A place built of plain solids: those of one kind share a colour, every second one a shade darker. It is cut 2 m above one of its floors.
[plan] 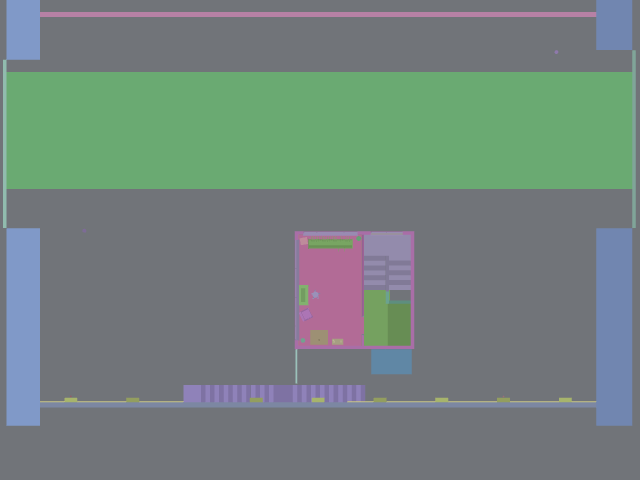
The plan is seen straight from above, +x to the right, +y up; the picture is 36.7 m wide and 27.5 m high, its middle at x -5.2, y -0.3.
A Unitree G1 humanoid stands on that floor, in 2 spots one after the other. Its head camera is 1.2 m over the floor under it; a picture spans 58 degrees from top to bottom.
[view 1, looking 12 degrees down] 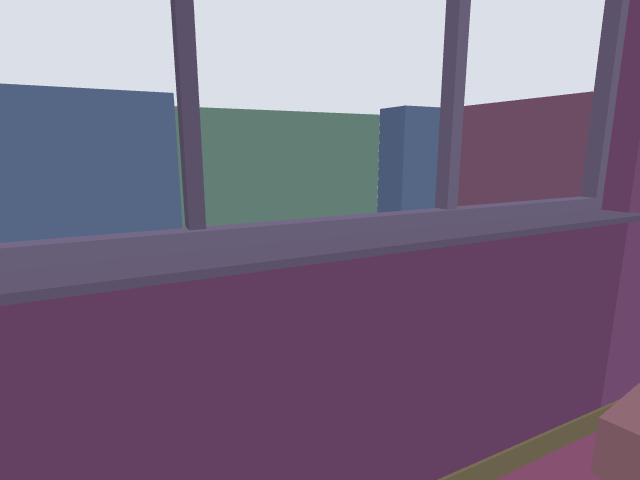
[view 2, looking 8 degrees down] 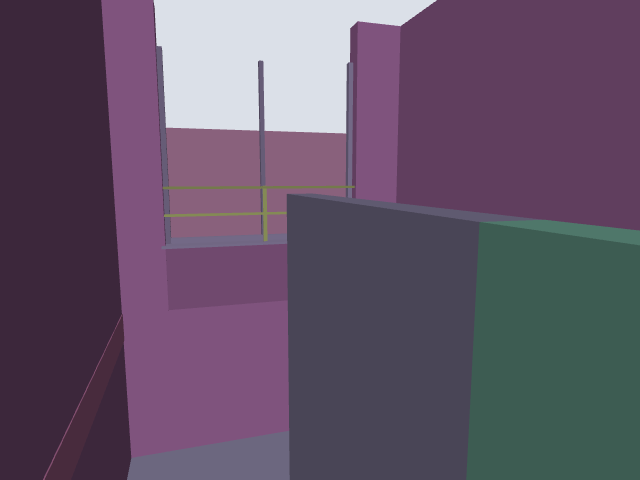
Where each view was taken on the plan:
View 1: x -5.50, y -2.15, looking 153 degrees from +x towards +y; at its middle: window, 1.20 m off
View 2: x -2.09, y -4.11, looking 73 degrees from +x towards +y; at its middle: stair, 2.25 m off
